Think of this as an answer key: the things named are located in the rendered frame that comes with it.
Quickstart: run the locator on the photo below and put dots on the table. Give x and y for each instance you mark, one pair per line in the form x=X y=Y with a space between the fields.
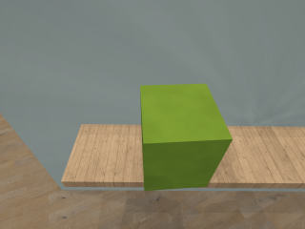
x=259 y=157

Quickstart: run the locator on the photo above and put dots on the carton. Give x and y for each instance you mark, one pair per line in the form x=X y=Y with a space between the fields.
x=184 y=136

